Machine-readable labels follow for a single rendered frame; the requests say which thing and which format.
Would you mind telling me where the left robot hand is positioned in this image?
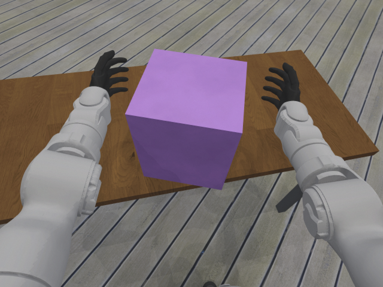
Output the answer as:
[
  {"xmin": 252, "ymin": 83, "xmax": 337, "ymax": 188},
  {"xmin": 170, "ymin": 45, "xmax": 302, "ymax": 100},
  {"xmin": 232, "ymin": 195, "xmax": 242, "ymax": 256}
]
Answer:
[{"xmin": 89, "ymin": 50, "xmax": 129, "ymax": 97}]

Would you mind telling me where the right robot hand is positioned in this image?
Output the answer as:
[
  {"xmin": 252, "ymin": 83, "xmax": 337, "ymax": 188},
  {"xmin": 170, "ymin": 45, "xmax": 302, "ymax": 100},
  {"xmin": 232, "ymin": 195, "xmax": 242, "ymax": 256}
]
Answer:
[{"xmin": 262, "ymin": 63, "xmax": 300, "ymax": 111}]

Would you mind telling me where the right robot upper arm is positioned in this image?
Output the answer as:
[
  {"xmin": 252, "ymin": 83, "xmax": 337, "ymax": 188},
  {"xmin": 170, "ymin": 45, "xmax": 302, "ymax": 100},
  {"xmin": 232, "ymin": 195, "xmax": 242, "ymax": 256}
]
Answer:
[{"xmin": 302, "ymin": 179, "xmax": 383, "ymax": 287}]

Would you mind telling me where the left robot forearm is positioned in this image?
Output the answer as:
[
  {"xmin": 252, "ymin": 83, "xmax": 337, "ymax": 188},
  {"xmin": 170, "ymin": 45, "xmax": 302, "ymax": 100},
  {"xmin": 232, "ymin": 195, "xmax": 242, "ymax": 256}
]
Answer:
[{"xmin": 20, "ymin": 86, "xmax": 111, "ymax": 206}]

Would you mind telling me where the carton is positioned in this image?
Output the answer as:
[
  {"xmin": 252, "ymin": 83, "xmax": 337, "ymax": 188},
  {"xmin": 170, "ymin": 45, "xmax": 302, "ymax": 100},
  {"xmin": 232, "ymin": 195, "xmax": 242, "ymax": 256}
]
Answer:
[{"xmin": 125, "ymin": 49, "xmax": 247, "ymax": 190}]

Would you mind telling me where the table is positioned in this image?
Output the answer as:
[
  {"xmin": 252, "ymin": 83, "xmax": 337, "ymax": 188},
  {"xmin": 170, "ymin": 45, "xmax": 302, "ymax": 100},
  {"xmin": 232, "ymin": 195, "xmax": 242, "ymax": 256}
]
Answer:
[{"xmin": 0, "ymin": 50, "xmax": 379, "ymax": 225}]

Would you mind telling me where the right robot forearm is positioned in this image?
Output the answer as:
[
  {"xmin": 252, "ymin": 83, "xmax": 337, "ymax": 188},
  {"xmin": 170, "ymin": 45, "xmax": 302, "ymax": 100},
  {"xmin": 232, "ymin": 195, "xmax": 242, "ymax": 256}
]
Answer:
[{"xmin": 274, "ymin": 101, "xmax": 383, "ymax": 212}]

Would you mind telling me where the left robot upper arm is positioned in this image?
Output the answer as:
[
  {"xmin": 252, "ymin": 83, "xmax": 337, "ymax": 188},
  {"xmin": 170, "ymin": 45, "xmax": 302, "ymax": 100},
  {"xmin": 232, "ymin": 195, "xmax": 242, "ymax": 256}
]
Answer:
[{"xmin": 0, "ymin": 150, "xmax": 102, "ymax": 287}]

